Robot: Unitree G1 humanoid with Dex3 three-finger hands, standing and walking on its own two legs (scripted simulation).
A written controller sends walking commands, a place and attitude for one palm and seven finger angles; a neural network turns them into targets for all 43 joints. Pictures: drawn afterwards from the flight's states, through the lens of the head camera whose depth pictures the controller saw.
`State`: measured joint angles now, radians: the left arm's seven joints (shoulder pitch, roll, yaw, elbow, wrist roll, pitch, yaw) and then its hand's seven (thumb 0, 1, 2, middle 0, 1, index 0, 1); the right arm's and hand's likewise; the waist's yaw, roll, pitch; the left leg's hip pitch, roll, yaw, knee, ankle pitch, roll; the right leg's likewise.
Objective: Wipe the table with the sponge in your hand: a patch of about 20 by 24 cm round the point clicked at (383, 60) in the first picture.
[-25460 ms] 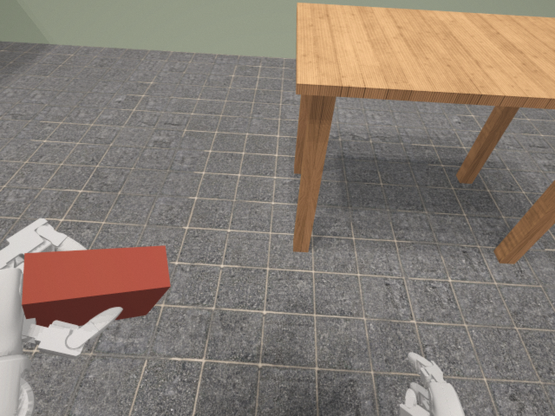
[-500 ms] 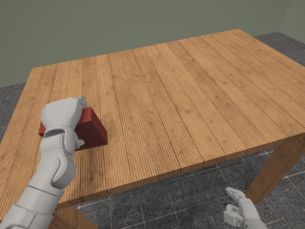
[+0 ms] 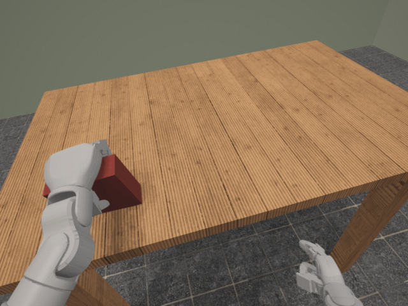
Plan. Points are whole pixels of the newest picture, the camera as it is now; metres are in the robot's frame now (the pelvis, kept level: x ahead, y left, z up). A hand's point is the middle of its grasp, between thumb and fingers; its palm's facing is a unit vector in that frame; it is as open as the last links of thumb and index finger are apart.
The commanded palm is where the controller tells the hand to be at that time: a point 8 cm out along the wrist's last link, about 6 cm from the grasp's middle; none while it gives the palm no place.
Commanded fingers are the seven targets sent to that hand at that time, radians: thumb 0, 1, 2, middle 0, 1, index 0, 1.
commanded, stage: slide across to the third lane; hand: left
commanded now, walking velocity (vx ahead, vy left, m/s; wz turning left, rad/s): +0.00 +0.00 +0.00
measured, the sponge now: (103, 194) +0.28 +0.25 +0.09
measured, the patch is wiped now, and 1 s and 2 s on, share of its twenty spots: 0.85 0.85 0.95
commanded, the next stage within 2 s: wipe forward along the third lane in 0.72 s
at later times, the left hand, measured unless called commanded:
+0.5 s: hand (108, 182) +0.27 +0.21 +0.15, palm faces +0.17 -0.15 -0.97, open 9.2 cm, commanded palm +0.24 +0.19 +0.20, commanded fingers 0.00 0.10 1.30 -1.20 -1.60 -1.20 -1.60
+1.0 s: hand (148, 170) +0.30 +0.15 +0.15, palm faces +0.16 -0.23 -0.96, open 9.2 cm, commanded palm +0.27 +0.16 +0.20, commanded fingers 0.00 0.10 1.30 -1.20 -1.60 -1.20 -1.60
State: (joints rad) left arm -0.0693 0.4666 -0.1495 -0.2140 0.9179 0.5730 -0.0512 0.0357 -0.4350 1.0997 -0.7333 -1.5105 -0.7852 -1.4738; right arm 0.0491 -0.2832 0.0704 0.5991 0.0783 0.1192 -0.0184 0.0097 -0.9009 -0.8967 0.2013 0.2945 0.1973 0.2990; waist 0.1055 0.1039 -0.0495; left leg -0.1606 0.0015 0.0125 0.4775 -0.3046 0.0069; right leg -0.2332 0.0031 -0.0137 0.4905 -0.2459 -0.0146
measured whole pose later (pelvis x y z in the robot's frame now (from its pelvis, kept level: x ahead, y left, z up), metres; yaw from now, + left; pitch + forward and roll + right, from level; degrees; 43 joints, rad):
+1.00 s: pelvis -0.02 -0.02 +0.00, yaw +0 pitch -3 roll +1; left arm -0.29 0.35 -0.35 -0.11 0.86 0.63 -0.03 -0.01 -0.47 1.09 -0.79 -1.45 -0.85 -1.39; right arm 0.01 -0.26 0.08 0.63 0.08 0.16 -0.01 0.01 -0.90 -0.90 0.20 0.29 0.20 0.30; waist 0.10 0.10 -0.03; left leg -0.10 0.02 0.01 0.40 -0.25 -0.02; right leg -0.18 0.02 -0.01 0.44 -0.20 -0.04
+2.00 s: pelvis +0.00 -0.01 +0.00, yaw +0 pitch +3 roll +0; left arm -0.70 0.34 -0.28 0.57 0.96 0.54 -0.04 -0.02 -0.48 1.11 -0.80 -1.44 -0.86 -1.38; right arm 0.11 -0.29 0.05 0.70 0.08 0.15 -0.06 0.01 -0.90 -0.90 0.20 0.29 0.20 0.30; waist 0.03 0.08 -0.08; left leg -0.21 0.01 0.00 0.42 -0.26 -0.01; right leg -0.29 0.01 -0.02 0.45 -0.21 -0.03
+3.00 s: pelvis +0.03 +0.02 +0.00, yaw +0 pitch +5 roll -1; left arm -0.66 0.35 -0.28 0.50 0.94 0.58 0.01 0.00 -0.44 1.11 -0.75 -1.51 -0.80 -1.45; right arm 0.08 -0.29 0.04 0.68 0.09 0.19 -0.03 0.01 -0.90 -0.90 0.20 0.29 0.20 0.30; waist 0.04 0.09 -0.10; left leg -0.20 -0.01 0.02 0.41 -0.29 0.03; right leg -0.26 -0.01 -0.01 0.40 -0.22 0.01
